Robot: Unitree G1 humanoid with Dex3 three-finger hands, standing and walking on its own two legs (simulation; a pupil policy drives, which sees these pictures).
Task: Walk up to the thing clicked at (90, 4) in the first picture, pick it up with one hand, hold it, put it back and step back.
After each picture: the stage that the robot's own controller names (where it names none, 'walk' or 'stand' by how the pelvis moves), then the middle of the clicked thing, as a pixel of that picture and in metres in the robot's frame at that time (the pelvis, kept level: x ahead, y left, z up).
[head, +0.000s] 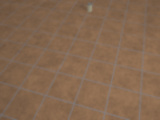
stand; (89, 7) +2.18 -0.07 -0.72
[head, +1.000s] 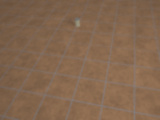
walk; (77, 22) +2.02 +0.25 -0.71
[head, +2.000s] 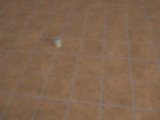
walk; (57, 41) +1.39 +0.40 -0.72
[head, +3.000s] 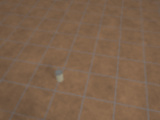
walk; (59, 75) +0.91 +0.28 -0.71
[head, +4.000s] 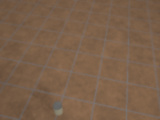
walk; (58, 108) +0.56 +0.21 -0.69
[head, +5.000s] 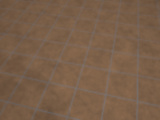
stand; out of the picture +0.39 +0.20 -0.71
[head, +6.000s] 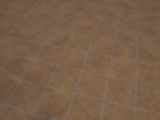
stand; out of the picture +0.38 +0.20 -0.72
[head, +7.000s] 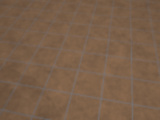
stand; out of the picture +0.38 +0.22 -0.73
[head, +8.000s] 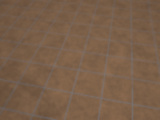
stand; out of the picture +0.39 +0.21 -0.73
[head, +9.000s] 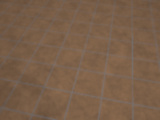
stand; out of the picture +0.37 +0.21 -0.73
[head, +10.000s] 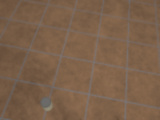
go down; (46, 104) +0.41 +0.21 -0.60
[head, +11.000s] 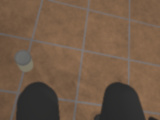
go down; (24, 61) +0.45 +0.25 -0.30
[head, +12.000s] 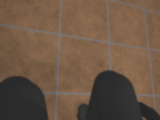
close in; out of the picture +0.43 +0.28 -0.25
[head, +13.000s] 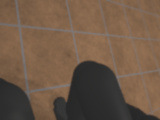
close; out of the picture +0.42 +0.30 -0.22
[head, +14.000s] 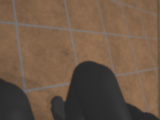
lift; out of the picture +0.41 +0.29 -0.22
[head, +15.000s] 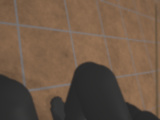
lift; out of the picture +0.39 +0.28 -0.23
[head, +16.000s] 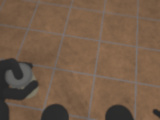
lift; (24, 82) +0.33 +0.20 -0.01
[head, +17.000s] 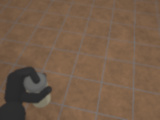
hold; (38, 90) +0.32 +0.17 +0.00
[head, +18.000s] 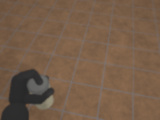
hold; (41, 92) +0.33 +0.17 +0.00
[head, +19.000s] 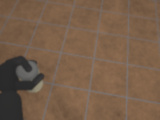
crouch; (30, 77) +0.38 +0.19 -0.06
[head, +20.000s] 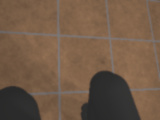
lower; out of the picture +0.48 +0.30 -0.11
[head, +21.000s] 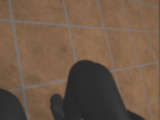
lower; out of the picture +0.42 +0.31 -0.23
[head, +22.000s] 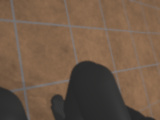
lower; out of the picture +0.42 +0.32 -0.23
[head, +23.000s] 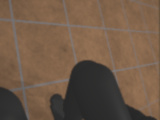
lower; out of the picture +0.43 +0.32 -0.23
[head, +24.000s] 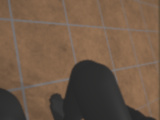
lower; out of the picture +0.43 +0.32 -0.23
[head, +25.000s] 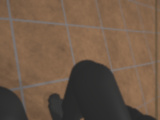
open; out of the picture +0.42 +0.31 -0.23
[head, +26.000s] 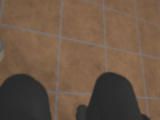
stand; out of the picture +0.44 +0.28 -0.26
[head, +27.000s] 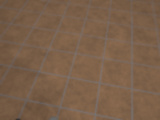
stand; out of the picture +0.40 +0.19 -0.63
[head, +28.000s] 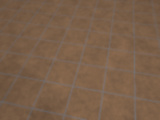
stand; out of the picture +0.41 +0.20 -0.67
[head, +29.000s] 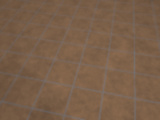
stand; out of the picture +0.41 +0.19 -0.67
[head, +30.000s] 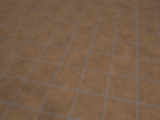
stand; out of the picture +0.44 +0.19 -0.72
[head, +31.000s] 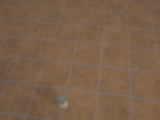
walk; (62, 102) +0.54 +0.22 -0.70
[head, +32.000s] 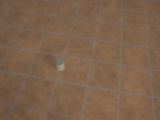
walk; (60, 64) +0.85 +0.21 -0.70
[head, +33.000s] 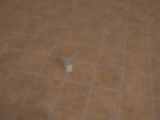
stand; (68, 66) +1.04 +0.21 -0.71
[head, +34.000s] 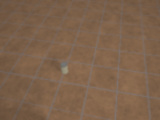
stand; (64, 68) +1.03 +0.23 -0.73
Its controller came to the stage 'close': yes
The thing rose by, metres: 0.71
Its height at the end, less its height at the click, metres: +0.00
